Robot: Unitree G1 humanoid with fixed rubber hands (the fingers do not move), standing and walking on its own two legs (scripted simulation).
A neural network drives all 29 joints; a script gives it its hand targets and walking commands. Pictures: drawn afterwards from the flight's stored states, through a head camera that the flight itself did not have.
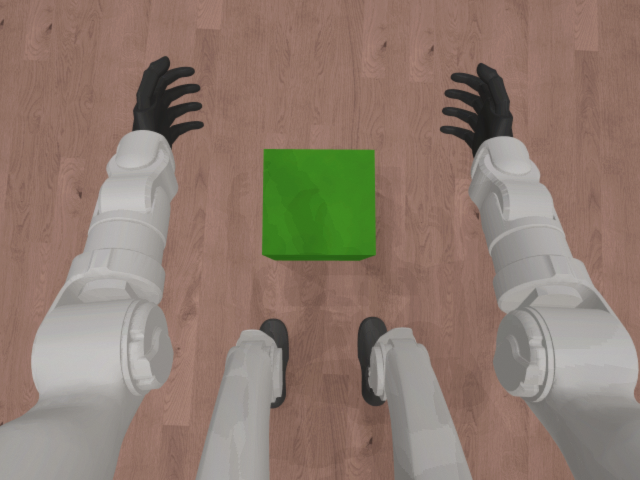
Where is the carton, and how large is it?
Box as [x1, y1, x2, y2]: [262, 149, 375, 260]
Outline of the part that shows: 264,149 262,254 275,260 359,260 375,254 374,150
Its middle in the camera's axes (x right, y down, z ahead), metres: +0.00 -0.06 +0.85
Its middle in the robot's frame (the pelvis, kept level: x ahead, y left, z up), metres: +0.48 +0.01 -0.50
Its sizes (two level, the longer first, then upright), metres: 0.210 0.200 0.250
